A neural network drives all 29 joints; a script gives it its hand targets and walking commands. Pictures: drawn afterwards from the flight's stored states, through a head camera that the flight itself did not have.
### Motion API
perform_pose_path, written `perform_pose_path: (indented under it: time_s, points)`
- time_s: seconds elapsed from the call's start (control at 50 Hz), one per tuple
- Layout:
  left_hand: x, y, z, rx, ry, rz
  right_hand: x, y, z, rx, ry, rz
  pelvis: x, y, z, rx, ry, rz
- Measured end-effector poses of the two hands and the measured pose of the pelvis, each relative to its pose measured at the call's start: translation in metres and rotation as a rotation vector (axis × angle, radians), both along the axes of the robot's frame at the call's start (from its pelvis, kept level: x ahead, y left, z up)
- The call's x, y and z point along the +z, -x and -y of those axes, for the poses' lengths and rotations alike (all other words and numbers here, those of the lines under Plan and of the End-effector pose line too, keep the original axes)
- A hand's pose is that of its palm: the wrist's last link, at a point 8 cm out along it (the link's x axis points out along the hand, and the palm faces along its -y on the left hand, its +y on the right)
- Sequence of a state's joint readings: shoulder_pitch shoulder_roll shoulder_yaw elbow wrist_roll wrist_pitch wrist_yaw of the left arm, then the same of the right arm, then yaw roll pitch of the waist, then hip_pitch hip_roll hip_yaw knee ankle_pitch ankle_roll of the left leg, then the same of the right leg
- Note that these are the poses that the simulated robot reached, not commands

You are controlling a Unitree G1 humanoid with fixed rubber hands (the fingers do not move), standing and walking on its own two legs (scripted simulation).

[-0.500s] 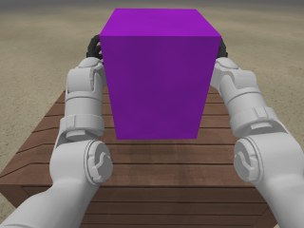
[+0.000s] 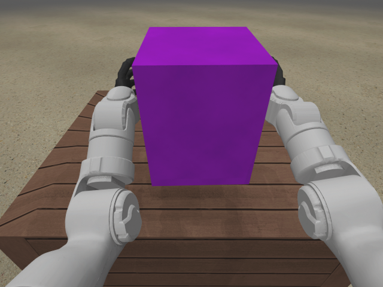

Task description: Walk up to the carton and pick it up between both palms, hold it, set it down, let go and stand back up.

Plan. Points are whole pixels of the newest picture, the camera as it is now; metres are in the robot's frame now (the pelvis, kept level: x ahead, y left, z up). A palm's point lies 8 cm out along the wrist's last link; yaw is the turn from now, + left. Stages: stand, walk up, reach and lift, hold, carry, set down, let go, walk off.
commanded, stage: set down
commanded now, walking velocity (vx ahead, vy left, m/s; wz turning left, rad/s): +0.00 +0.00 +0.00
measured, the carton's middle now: (199, 105) +0.41 +0.00 +0.24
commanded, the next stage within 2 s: none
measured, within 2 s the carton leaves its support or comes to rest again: neither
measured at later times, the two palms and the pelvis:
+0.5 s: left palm (129, 106) +0.42 +0.15 +0.24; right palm (265, 106) +0.42 -0.14 +0.23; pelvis +0.01 +0.00 +0.00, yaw +0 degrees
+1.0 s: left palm (129, 118) +0.42 +0.15 +0.21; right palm (259, 116) +0.43 -0.14 +0.20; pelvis +0.01 +0.00 +0.00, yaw +0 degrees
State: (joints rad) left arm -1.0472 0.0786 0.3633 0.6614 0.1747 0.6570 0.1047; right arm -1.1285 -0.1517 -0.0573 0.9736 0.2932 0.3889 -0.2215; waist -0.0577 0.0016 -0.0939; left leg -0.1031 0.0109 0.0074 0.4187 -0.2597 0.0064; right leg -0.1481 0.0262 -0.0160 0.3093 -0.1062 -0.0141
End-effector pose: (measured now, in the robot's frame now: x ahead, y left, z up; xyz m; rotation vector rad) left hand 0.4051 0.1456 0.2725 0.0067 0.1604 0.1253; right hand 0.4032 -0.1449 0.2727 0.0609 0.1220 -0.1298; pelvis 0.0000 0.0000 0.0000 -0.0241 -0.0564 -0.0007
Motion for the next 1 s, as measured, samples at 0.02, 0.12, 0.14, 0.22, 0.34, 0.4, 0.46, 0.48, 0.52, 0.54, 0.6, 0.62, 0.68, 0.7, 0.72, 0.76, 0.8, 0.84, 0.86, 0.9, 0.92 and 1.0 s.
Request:
perform_pose_path:
  time_s: [0.02, 0.12, 0.14, 0.22, 0.34, 0.4, 0.46, 0.48, 0.52, 0.54, 0.6, 0.62, 0.68, 0.7, 0.72, 0.76, 0.8, 0.84, 0.86, 0.9, 0.92, 1.0]
  points:
    - [-0.001, 0.000, 0.000, 0.003, 0.014, 0.001, -0.001, 0.000, 0.000, -0.001, -0.018, 0.001, 0.000, 0.000, 0.000, 0.000, 0.000, 0.000]
    - [-0.007, -0.001, -0.002, 0.016, 0.059, -0.013, -0.010, -0.003, -0.002, -0.001, -0.075, -0.013, 0.000, 0.000, 0.000, 0.000, 0.000, 0.000]
    - [-0.009, -0.002, -0.003, 0.018, 0.061, -0.016, -0.012, -0.004, -0.003, -0.001, -0.077, -0.016, 0.000, 0.000, 0.000, 0.000, 0.000, 0.000]
    - [-0.015, -0.007, -0.003, 0.020, 0.053, -0.024, -0.019, -0.009, -0.003, -0.002, -0.090, -0.023, 0.000, 0.000, 0.000, 0.000, 0.000, -0.001]
    - [-0.022, -0.015, -0.001, 0.019, 0.035, -0.020, -0.028, -0.016, -0.001, -0.005, -0.104, -0.020, 0.000, -0.002, 0.000, 0.000, 0.001, -0.003]
    - [-0.025, -0.017, -0.001, 0.017, 0.025, -0.020, -0.032, -0.019, -0.001, -0.005, -0.101, -0.020, 0.000, -0.004, -0.001, 0.000, 0.001, -0.005]
    - [-0.031, -0.019, -0.001, 0.017, 0.017, -0.029, -0.036, -0.020, -0.001, -0.004, -0.095, -0.028, 0.000, -0.005, -0.001, 0.000, 0.002, -0.007]
    - [-0.032, -0.019, -0.001, 0.017, 0.015, -0.033, -0.038, -0.021, -0.002, -0.003, -0.091, -0.032, 0.000, -0.006, -0.001, 0.000, 0.002, -0.008]
    - [-0.036, -0.019, -0.002, 0.017, 0.011, -0.040, -0.041, -0.021, -0.002, -0.002, -0.085, -0.039, 0.000, -0.006, -0.002, 0.000, 0.002, -0.009]
    - [-0.038, -0.019, -0.002, 0.017, 0.008, -0.043, -0.043, -0.022, -0.003, -0.001, -0.082, -0.042, 0.000, -0.007, -0.002, 0.000, 0.003, -0.009]
    - [-0.043, -0.019, -0.003, 0.016, -0.003, -0.050, -0.048, -0.022, -0.003, 0.000, -0.075, -0.049, 0.000, -0.007, -0.002, 0.000, 0.003, -0.010]
    - [-0.044, -0.019, -0.003, 0.017, -0.005, -0.051, -0.049, -0.022, -0.003, 0.001, -0.075, -0.050, 0.000, -0.007, -0.002, 0.000, 0.003, -0.010]
    - [-0.045, -0.019, -0.004, 0.020, -0.006, -0.049, -0.050, -0.022, -0.004, 0.005, -0.074, -0.049, 0.000, -0.007, -0.002, 0.000, 0.003, -0.010]
    - [-0.044, -0.019, -0.004, 0.021, -0.006, -0.047, -0.050, -0.023, -0.004, 0.006, -0.073, -0.046, 0.000, -0.007, -0.002, 0.000, 0.003, -0.010]
    - [-0.044, -0.019, -0.005, 0.023, -0.003, -0.044, -0.050, -0.023, -0.005, 0.008, -0.071, -0.043, 0.000, -0.007, -0.002, 0.000, 0.002, -0.010]
    - [-0.044, -0.018, -0.006, 0.027, -0.001, -0.039, -0.050, -0.023, -0.006, 0.012, -0.066, -0.039, 0.000, -0.007, -0.002, 0.000, 0.003, -0.010]
    - [-0.044, -0.018, -0.006, 0.031, 0.004, -0.035, -0.049, -0.024, -0.007, 0.017, -0.060, -0.034, 0.000, -0.007, -0.002, 0.000, 0.003, -0.010]
    - [-0.046, -0.018, -0.007, 0.035, 0.017, -0.033, -0.050, -0.025, -0.008, 0.019, -0.061, -0.032, 0.000, -0.007, -0.002, 0.000, 0.003, -0.010]
    - [-0.048, -0.018, -0.008, 0.037, 0.026, -0.037, -0.051, -0.025, -0.008, 0.020, -0.063, -0.036, 0.000, -0.007, -0.002, 0.000, 0.003, -0.009]
    - [-0.053, -0.018, -0.008, 0.042, 0.040, -0.050, -0.056, -0.026, -0.008, 0.021, -0.068, -0.050, 0.000, -0.007, -0.002, 0.000, 0.003, -0.009]
    - [-0.055, -0.018, -0.008, 0.045, 0.044, -0.058, -0.059, -0.026, -0.008, 0.023, -0.069, -0.058, 0.000, -0.007, -0.002, 0.000, 0.003, -0.009]
    - [-0.065, -0.020, -0.008, 0.052, 0.045, -0.077, -0.070, -0.030, -0.008, 0.028, -0.064, -0.077, 0.000, -0.007, -0.002, 0.000, 0.002, -0.009]
